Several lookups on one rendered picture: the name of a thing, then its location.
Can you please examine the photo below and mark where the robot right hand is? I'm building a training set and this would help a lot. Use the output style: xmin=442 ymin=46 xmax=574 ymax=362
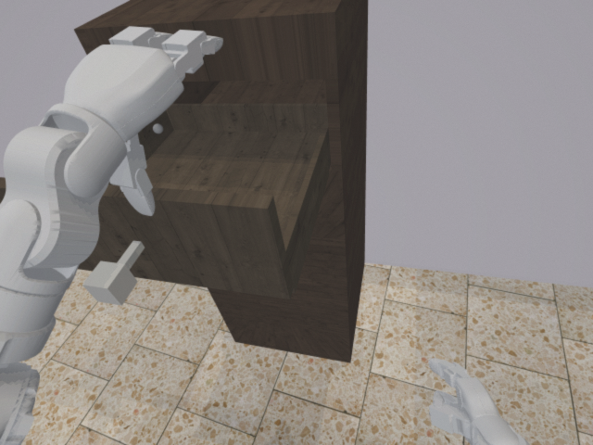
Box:
xmin=429 ymin=358 xmax=500 ymax=445

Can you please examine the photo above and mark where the handle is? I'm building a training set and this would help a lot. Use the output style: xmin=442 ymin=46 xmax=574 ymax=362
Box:
xmin=82 ymin=241 xmax=145 ymax=306

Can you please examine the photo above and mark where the cabinet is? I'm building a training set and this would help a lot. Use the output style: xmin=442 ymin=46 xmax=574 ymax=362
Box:
xmin=74 ymin=0 xmax=368 ymax=362

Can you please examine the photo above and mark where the robot left hand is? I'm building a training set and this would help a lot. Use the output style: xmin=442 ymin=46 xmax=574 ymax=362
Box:
xmin=63 ymin=26 xmax=223 ymax=216

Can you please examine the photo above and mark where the robot left upper arm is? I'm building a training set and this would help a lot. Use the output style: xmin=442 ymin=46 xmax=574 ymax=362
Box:
xmin=0 ymin=362 xmax=40 ymax=445

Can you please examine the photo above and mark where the right robot forearm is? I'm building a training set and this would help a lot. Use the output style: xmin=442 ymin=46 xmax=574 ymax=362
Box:
xmin=470 ymin=415 xmax=530 ymax=445

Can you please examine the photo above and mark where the left robot forearm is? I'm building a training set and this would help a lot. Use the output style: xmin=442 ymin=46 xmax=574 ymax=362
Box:
xmin=0 ymin=103 xmax=127 ymax=368

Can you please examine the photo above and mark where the drawer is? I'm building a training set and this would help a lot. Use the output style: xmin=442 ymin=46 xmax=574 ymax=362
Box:
xmin=0 ymin=104 xmax=331 ymax=299

